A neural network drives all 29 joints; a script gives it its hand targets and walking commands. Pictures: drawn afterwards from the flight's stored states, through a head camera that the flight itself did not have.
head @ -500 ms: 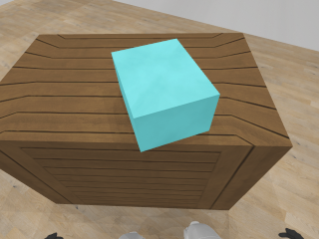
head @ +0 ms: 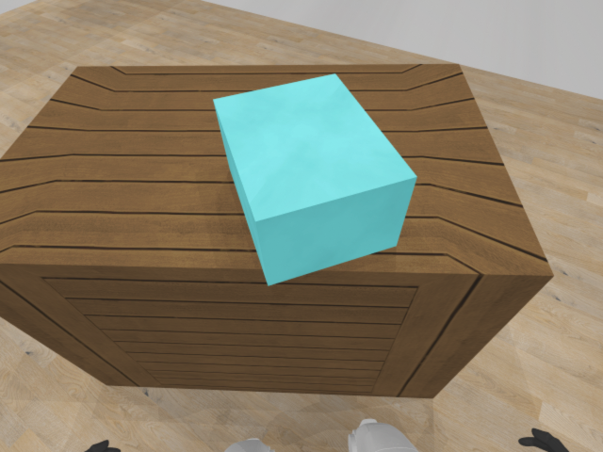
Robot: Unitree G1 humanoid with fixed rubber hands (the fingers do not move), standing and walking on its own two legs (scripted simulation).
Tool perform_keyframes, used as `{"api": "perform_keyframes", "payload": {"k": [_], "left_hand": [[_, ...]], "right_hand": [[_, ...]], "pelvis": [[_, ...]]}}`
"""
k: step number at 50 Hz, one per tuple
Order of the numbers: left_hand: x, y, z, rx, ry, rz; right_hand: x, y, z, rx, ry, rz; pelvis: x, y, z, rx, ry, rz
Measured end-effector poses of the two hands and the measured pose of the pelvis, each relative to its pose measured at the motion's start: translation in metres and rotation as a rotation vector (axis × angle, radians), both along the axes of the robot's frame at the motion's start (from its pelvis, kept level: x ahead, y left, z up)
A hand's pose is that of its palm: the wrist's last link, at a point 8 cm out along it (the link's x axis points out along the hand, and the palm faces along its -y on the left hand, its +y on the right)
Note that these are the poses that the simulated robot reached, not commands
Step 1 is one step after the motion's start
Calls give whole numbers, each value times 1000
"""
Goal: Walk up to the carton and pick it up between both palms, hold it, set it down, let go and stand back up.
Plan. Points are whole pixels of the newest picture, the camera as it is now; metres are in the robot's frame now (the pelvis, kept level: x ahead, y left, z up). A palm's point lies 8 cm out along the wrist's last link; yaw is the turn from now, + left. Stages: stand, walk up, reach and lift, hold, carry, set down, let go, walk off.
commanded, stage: reach and lift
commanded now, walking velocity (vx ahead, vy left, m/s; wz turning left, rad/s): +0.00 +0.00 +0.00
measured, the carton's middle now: (304, 172) +0.52 +0.00 +0.06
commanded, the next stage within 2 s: none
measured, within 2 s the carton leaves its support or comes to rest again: neither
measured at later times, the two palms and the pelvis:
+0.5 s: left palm (118, 443) +0.16 +0.25 -0.03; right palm (584, 449) +0.14 -0.31 -0.04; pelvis -0.02 -0.03 +0.03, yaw +0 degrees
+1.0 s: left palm (142, 433) +0.16 +0.20 +0.02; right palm (582, 422) +0.15 -0.28 +0.02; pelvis -0.05 -0.05 +0.04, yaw +2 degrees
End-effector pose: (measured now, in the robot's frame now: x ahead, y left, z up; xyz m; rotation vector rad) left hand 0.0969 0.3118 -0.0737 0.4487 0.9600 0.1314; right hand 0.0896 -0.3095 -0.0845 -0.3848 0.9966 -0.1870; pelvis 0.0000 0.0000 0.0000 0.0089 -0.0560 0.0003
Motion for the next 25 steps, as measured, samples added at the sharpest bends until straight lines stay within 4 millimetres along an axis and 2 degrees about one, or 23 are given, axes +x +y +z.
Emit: {"api": "perform_keyframes", "payload": {"k": [5,8,13,17,21,25], "left_hand": [[5,0,-12,18,171,152],[24,-15,-8,-6,154,174],[63,-44,14,-27,28,98],[73,-56,27,-42,-20,84],[69,-61,33,-56,-46,113],[65,-67,40,-60,-87,123]], "right_hand": [[7,-6,-18,24,-43,38],[16,-4,-23,51,-95,36],[27,5,-24,104,-144,28],[30,10,-11,135,-167,29],[42,10,18,131,-238,70],[46,0,43,108,-290,93]], "pelvis": [[0,-1,-6,0,-17,1],[0,-1,-7,1,-18,1],[0,-8,-3,10,-9,1],[-3,-18,9,20,10,2],[-10,-26,21,27,26,3],[-19,-32,30,31,31,4]]}}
